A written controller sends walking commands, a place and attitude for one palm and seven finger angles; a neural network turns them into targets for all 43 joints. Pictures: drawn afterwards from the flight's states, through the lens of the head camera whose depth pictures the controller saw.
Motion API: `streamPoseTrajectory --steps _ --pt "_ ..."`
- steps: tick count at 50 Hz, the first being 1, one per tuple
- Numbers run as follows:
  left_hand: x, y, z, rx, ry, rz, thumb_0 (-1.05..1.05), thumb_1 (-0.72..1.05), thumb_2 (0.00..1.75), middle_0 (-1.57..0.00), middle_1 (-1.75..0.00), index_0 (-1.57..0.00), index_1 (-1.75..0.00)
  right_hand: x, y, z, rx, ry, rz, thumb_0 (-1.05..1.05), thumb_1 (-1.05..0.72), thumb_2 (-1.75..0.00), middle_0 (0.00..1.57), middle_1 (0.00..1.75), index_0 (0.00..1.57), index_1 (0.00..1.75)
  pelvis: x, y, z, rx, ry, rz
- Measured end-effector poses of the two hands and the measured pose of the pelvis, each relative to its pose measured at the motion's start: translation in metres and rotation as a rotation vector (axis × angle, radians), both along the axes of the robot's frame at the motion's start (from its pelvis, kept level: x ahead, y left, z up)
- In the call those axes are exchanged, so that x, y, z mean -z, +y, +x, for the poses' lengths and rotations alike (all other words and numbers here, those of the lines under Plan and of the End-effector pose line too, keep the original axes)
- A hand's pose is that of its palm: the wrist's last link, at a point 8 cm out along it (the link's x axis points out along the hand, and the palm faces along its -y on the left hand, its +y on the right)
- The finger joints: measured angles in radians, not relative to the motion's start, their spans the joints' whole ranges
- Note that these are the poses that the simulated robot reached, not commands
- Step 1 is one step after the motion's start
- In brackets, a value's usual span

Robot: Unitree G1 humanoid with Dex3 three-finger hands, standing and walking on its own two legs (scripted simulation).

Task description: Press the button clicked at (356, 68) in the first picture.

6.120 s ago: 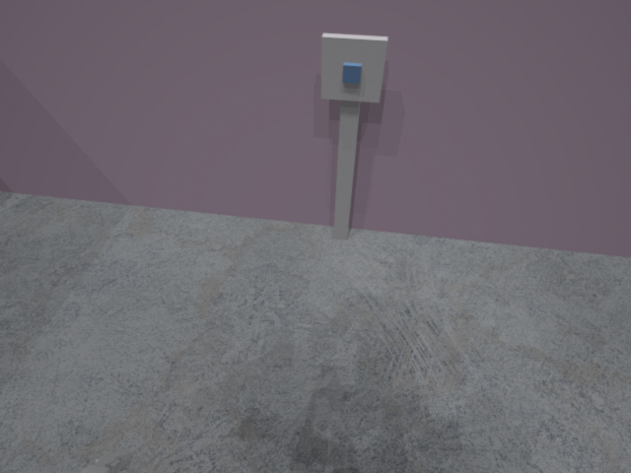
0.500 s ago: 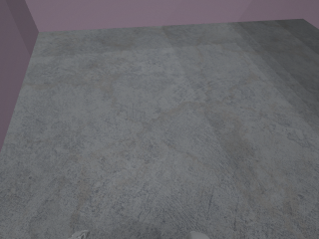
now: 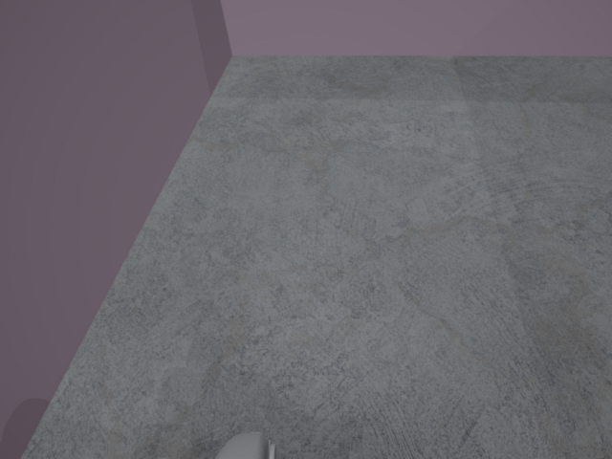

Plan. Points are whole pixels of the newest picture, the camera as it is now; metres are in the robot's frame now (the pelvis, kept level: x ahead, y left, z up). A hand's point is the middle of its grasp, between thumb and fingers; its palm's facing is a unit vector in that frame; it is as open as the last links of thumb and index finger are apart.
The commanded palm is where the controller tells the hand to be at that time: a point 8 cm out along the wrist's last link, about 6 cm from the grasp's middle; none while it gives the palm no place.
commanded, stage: turn to face it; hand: left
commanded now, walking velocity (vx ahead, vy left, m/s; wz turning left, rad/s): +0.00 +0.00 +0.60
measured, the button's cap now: out of the picture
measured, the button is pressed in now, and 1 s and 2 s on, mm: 0 0 0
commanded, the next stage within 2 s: none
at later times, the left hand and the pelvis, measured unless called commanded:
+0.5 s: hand out of the picture +0.01 +0.29 -0.17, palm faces +0.33 -0.92 -0.23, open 7.4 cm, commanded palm none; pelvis -0.01 +0.06 +0.00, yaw +17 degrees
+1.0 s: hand out of the picture -0.02 +0.23 -0.14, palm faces +0.55 -0.79 -0.28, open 7.4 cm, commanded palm none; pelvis -0.01 +0.01 +0.00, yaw +36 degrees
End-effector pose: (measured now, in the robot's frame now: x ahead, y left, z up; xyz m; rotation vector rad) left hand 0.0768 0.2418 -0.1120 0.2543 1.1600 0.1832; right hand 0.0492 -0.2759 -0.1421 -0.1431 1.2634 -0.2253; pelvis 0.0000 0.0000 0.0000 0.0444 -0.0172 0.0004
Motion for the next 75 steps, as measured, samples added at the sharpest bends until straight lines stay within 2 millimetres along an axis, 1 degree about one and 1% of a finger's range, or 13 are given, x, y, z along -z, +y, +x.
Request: streamPoseTrajectory --steps 5,11,14,20,26,34,39,45,51,55,64,68,75 --pt "0.013 0.02 -0.06 -0.115 0.096 -0.012 0.0 0.91 0.9 -0.2 -0.3 -0.2 -0.3 -0.007 0.017 0.057 -0.137 -0.052 -0.022 0.01 -0.91 -0.9 0.2 0.3 0.19 0.3 0.003 0.01 -0.003 -0.067 0.0 -0.008" --pt "0.044 0.054 -0.124 -0.254 0.202 -0.052 0.0 0.91 0.9 -0.2 -0.3 -0.2 -0.3 -0.017 0.069 0.125 -0.314 -0.169 -0.059 0.01 -0.91 -0.9 0.2 0.3 0.19 0.3 0.02 0.038 -0.002 -0.146 0.011 -0.04" --pt "0.052 0.069 -0.139 -0.302 0.234 -0.061 0.01 0.91 0.9 -0.2 -0.3 -0.2 -0.3 -0.025 0.093 0.139 -0.365 -0.216 -0.064 0.0 -0.91 -0.9 0.2 0.3 0.19 0.3 0.021 0.048 -0.005 -0.17 0.001 -0.043" --pt "0.039 0.086 -0.12 -0.331 0.137 -0.077 0.01 0.91 0.9 -0.2 -0.3 -0.2 -0.3 -0.038 0.119 0.129 -0.399 -0.192 -0.064 0.0 -0.91 -0.9 0.2 0.3 0.2 0.3 0.006 0.06 -0.008 -0.234 -0.006 -0.078" --pt "0.026 0.093 -0.089 -0.344 0.009 -0.066 0.01 0.91 0.9 -0.2 -0.3 -0.2 -0.3 -0.032 0.125 0.106 -0.409 -0.124 -0.037 0.0 -0.91 -0.9 0.2 0.3 0.2 0.3 0.001 0.061 -0.009 -0.302 0.0 -0.082" --pt "0.009 0.081 -0.055 -0.359 -0.102 -0.029 0.01 0.91 0.9 -0.2 -0.3 -0.2 -0.3 -0.012 0.099 0.072 -0.401 -0.001 -0.015 0.0 -0.91 -0.9 0.2 0.3 0.2 0.3 0.003 0.042 -0.008 -0.395 0.011 -0.075" --pt "0.001 0.061 -0.053 -0.386 -0.16 0.017 0.0 0.91 0.9 -0.2 -0.3 -0.2 -0.3 0.01 0.071 0.067 -0.417 0.061 0.003 0.01 -0.91 -0.9 0.2 0.3 0.2 0.3 0.012 0.02 -0.005 -0.457 0.023 -0.051" --pt "-0.01 0.033 -0.095 -0.473 -0.112 0.032 0.0 0.91 0.9 -0.2 -0.3 -0.2 -0.3 0.01 0.059 0.086 -0.488 0.079 0.011 0.01 -0.91 -0.9 0.2 0.3 0.2 0.3 0.004 0.008 -0.005 -0.546 -0.006 -0.026" --pt "-0.002 0.014 -0.145 -0.592 -0.061 0.008 0.01 0.91 0.9 -0.2 -0.3 -0.21 -0.3 0.004 0.073 0.115 -0.6 0.067 0.0 0.01 -0.91 -0.9 0.2 0.3 0.19 0.3 0.002 0.006 -0.008 -0.638 -0.02 -0.009" --pt "0.01 0.004 -0.189 -0.679 -0.006 -0.027 0.0 0.91 0.9 -0.2 -0.3 -0.21 -0.3 -0.002 0.104 0.14 -0.697 0.033 -0.016 0.01 -0.91 -0.9 0.2 0.3 0.19 0.3 0.004 0.012 -0.016 -0.69 -0.019 -0.01" --pt "0.053 0.002 -0.3 -0.88 0.142 -0.111 0.01 0.91 0.9 -0.2 -0.3 -0.2 -0.3 -0.023 0.21 0.18 -0.924 -0.184 -0.033 0.01 -0.91 -0.9 0.2 0.3 0.19 0.3 0.021 0.042 -0.046 -0.787 -0.021 -0.043" --pt "0.045 0.011 -0.315 -0.92 0.132 -0.112 0.01 0.91 0.9 -0.2 -0.3 -0.2 -0.3 -0.038 0.233 0.173 -0.966 -0.214 -0.035 0.0 -0.91 -0.9 0.2 0.3 0.2 0.3 0.01 0.048 -0.054 -0.827 -0.032 -0.068" --pt "0.026 0.029 -0.309 -0.96 0.011 -0.066 0.01 0.91 0.9 -0.2 -0.3 -0.2 -0.3 -0.038 0.246 0.151 -1.021 -0.16 -0.015 0.0 -0.91 -0.9 0.2 0.3 0.2 0.3 0.0 0.051 -0.063 -0.912 -0.037 -0.084"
